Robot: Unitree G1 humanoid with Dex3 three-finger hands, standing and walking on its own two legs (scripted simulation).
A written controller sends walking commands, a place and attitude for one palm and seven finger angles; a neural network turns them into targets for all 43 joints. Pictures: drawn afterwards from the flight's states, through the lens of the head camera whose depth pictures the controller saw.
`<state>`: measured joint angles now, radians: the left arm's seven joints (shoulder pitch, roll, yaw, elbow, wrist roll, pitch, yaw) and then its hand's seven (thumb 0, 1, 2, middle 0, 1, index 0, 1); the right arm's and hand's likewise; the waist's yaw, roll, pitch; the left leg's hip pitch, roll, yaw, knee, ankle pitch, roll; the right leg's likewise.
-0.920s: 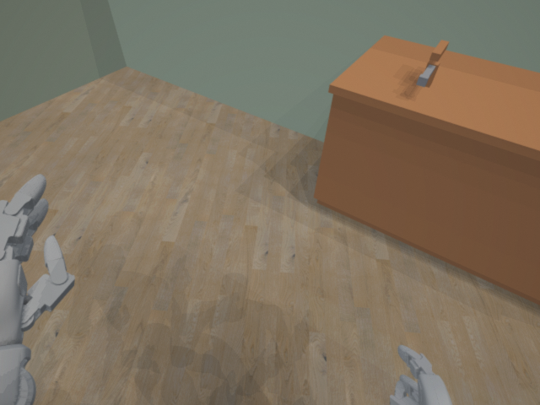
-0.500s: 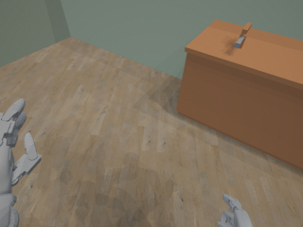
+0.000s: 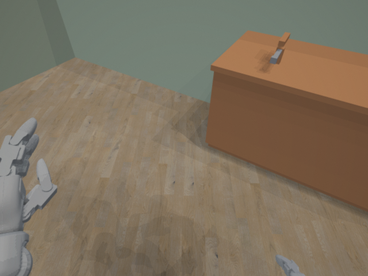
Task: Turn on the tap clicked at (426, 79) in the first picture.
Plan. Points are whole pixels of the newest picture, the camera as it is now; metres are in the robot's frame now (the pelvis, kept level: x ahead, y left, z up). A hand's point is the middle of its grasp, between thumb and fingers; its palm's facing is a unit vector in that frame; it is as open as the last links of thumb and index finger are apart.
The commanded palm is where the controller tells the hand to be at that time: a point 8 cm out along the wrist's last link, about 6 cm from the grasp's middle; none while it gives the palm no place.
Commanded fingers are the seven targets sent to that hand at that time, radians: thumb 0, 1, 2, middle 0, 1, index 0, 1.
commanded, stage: walk to a spot facing it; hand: left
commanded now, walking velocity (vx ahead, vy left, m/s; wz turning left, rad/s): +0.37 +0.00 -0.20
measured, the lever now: (273, 59) +1.06 -0.37 +0.01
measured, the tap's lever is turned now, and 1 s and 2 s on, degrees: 0 0 0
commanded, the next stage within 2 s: turn to face it in 0.68 s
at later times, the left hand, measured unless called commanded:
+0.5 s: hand (119, 108) +0.41 +0.17 +0.18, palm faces +0.24 -0.83 -0.51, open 7.4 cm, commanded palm +0.36 +0.23 +0.19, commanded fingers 0.00 0.90 0.90 -0.20 -0.30 -0.20 -0.30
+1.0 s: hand (139, 76) +0.55 +0.15 +0.18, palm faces +0.33 -0.84 -0.42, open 7.4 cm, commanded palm +0.52 +0.19 +0.19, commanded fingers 0.00 0.90 0.90 -0.20 -0.30 -0.20 -0.30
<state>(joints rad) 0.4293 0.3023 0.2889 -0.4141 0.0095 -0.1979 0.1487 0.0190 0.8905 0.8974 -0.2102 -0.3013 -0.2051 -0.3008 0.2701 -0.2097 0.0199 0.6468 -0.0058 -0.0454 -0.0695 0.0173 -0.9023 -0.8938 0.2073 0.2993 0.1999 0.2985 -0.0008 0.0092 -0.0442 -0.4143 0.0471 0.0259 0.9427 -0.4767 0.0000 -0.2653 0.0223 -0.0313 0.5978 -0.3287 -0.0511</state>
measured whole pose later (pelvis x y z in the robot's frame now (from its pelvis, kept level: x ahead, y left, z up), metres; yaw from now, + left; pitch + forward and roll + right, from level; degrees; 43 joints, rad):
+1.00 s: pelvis +0.31 -0.06 +0.00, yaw -9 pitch -1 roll +0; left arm 0.50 0.36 0.39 -0.55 -0.02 -0.23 0.16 0.02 0.89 0.90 -0.21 -0.30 -0.21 -0.30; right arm 0.22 -0.24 -0.03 0.57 0.00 -0.02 -0.08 0.02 -0.91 -0.89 0.20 0.30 0.19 0.30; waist 0.04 -0.01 0.04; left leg -0.37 0.08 0.19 0.55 -0.13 0.01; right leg -0.14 -0.03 -0.18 0.60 -0.44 -0.04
